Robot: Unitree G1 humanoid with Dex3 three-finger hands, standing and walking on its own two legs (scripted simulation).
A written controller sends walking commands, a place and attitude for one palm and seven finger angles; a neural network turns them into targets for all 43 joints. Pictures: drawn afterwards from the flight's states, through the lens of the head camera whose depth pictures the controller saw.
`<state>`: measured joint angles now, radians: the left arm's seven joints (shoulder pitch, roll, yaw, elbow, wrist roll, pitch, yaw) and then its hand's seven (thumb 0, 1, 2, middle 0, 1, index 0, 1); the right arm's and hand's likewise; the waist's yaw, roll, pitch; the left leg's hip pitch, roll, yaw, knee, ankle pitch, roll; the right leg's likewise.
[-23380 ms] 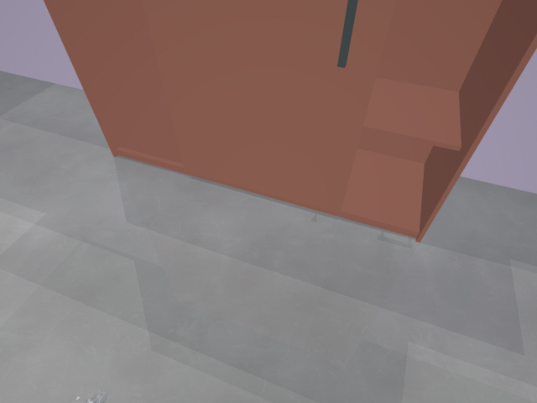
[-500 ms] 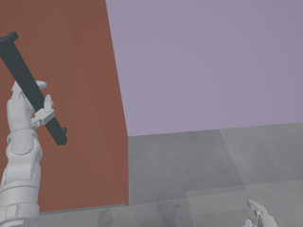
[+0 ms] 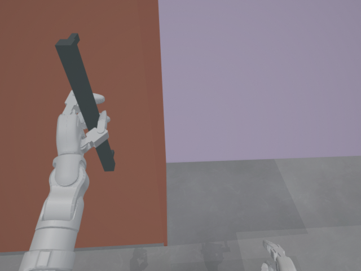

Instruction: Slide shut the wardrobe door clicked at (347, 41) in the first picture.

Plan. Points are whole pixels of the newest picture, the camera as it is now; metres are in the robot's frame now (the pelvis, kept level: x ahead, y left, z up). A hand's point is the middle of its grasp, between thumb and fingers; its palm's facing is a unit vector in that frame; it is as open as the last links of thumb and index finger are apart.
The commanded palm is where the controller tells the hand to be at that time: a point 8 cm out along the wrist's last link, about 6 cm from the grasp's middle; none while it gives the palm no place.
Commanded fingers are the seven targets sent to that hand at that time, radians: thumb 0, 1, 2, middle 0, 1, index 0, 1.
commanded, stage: stop walking and hold the door there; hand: left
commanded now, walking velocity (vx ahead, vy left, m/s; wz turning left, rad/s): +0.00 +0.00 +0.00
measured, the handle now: (95, 114) +0.38 +0.22 +0.17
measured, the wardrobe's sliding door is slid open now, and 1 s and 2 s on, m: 0.00 0.00 0.00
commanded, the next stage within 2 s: loosen the grip on the handle in 1.04 s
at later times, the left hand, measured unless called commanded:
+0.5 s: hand (106, 130) +0.34 +0.19 +0.16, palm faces +0.33 -0.94 -0.11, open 6.2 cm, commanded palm +0.31 +0.20 +0.16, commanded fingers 0.00 0.90 0.90 -0.45 -1.40 -0.45 -1.40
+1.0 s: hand (105, 130) +0.35 +0.19 +0.16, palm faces +0.39 -0.91 -0.16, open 6.2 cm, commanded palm +0.31 +0.21 +0.16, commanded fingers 0.00 0.90 0.90 -0.45 -1.40 -0.45 -1.40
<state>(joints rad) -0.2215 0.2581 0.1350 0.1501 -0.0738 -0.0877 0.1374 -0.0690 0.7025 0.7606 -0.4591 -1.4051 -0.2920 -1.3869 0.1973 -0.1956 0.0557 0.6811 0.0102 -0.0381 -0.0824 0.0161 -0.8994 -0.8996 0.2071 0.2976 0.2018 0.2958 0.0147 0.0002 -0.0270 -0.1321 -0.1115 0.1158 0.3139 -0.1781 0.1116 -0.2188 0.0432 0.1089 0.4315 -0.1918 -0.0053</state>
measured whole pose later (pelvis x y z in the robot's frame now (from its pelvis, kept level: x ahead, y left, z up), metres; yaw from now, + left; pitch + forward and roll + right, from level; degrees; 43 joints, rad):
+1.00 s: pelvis +0.02 -0.04 +0.00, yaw -1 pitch -1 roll -1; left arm -0.11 0.30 0.23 0.06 -0.09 -0.04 0.18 -0.09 0.71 0.82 -0.46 -1.41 -0.22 -1.38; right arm 0.18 -0.25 0.03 0.65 0.03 -0.01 -0.08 0.02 -0.90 -0.90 0.20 0.30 0.20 0.30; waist 0.01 0.04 -0.03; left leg -0.13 -0.02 0.10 0.38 -0.24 0.06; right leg -0.16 0.07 0.01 0.36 -0.18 -0.05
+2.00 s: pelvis +0.00 -0.05 -0.01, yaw +2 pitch +1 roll +0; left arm -0.27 0.32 0.26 0.18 -0.10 -0.02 0.08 -0.01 -0.56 0.20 -0.36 -1.22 -0.25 -1.15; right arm 0.20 -0.24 0.04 0.66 0.03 -0.12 -0.09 0.02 -0.90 -0.90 0.21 0.30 0.20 0.30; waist 0.04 0.03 -0.04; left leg -0.30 -0.04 0.05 0.56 -0.29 0.05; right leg -0.31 0.05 -0.05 0.55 -0.27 -0.06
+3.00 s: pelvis +0.00 -0.03 -0.01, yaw +4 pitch +0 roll -1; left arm 0.03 0.34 0.33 -0.10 -0.20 0.01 -0.04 -0.01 -0.56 0.20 -0.26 -1.16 -0.25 -1.15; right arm 0.19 -0.23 0.07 0.63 0.03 -0.17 -0.11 0.02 -0.90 -0.90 0.21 0.30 0.20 0.30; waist 0.09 0.04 -0.06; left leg -0.30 -0.06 0.04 0.60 -0.31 0.08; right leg -0.29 0.02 -0.07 0.57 -0.28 -0.03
